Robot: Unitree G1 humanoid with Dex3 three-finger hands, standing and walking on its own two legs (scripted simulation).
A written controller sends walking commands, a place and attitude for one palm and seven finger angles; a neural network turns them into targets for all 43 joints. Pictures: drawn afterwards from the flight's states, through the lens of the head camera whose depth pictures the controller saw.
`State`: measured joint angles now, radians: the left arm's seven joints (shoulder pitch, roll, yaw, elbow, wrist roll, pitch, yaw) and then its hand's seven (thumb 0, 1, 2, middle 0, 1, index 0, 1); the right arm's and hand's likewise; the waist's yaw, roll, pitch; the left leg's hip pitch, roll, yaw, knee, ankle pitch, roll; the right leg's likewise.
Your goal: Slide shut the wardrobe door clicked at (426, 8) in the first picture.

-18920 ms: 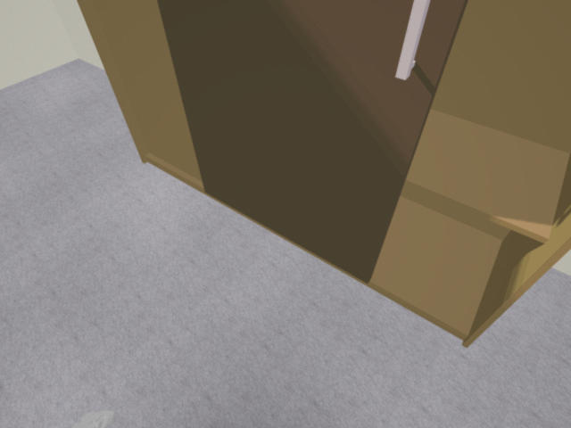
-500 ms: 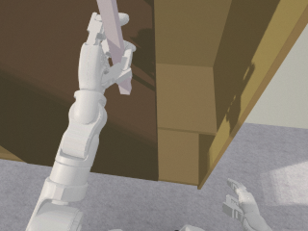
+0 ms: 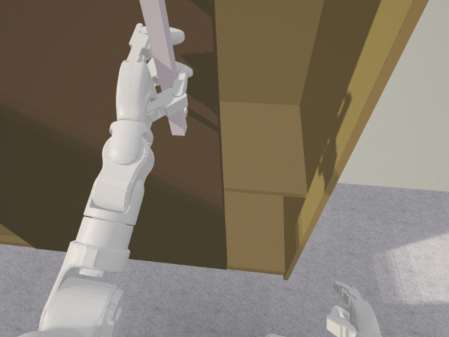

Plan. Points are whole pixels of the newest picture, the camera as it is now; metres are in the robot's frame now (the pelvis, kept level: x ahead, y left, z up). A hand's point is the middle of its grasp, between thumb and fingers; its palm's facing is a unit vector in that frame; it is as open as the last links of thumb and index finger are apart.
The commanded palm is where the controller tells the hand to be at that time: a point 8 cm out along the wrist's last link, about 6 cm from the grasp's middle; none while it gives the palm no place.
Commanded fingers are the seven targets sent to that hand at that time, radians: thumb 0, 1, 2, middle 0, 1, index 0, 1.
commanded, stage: step sideways, sliding the door along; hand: left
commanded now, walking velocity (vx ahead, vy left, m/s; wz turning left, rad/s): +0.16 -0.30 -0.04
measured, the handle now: (170, 62) +0.44 +0.12 +0.26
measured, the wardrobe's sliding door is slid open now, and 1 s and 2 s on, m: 0.25 0.25 0.25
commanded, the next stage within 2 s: stop walking and hold the door there in 1.58 s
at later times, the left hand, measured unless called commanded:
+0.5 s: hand (180, 92) +0.39 +0.10 +0.24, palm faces +0.03 -0.99 -0.10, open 6.8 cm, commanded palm +0.38 +0.13 +0.25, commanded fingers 0.00 0.90 0.90 -0.45 -1.40 -0.45 -1.40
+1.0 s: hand (179, 92) +0.39 +0.10 +0.25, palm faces +0.01 -0.99 -0.11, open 6.7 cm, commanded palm +0.38 +0.13 +0.26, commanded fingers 0.00 0.90 0.90 -0.45 -1.40 -0.45 -1.40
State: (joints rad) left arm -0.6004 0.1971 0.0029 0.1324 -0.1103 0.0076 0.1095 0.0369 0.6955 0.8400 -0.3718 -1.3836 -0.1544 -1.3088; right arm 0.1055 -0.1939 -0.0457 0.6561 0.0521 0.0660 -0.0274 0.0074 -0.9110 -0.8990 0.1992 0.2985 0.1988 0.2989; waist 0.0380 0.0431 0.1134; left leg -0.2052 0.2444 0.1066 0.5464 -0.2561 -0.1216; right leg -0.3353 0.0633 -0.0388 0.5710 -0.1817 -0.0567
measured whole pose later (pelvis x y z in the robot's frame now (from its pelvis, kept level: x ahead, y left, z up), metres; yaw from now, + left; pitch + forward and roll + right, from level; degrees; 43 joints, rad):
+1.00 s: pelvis +0.00 +0.01 +0.00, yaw +0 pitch -2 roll +0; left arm -0.59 0.21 0.00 0.14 -0.11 0.03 0.10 0.04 0.70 0.79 -0.40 -1.39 -0.19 -1.35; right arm 0.11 -0.19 -0.04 0.68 0.06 0.06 -0.03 0.01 -0.91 -0.90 0.20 0.30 0.20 0.30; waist 0.01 0.03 0.07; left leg -0.22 0.20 0.05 0.55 -0.28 -0.10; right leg -0.34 0.06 -0.04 0.54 -0.16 -0.06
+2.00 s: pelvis +0.01 +0.03 +0.01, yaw -1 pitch -1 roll +1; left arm -0.50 0.18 0.01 0.13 -0.11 0.01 0.09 0.04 0.68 0.75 -0.40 -1.39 -0.21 -1.34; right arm 0.12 -0.23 -0.03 0.70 0.04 0.01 -0.06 0.01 -0.91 -0.90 0.20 0.30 0.20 0.30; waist -0.03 0.05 0.01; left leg -0.18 0.15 0.10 0.48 -0.26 -0.06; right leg -0.32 0.02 0.00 0.49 -0.15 -0.02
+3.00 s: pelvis +0.00 +0.08 +0.01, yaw +1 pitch -3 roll +2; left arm -0.73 0.14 -0.10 0.44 -0.09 -0.04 -0.06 -0.08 0.48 0.66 -0.53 -1.38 -0.25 -1.27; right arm 0.18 -0.20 0.03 0.66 0.04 -0.10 -0.01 0.01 -0.91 -0.90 0.20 0.30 0.20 0.30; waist 0.03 -0.02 0.02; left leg -0.16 0.04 0.11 0.48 -0.25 -0.03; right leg -0.31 -0.10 0.03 0.53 -0.16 0.04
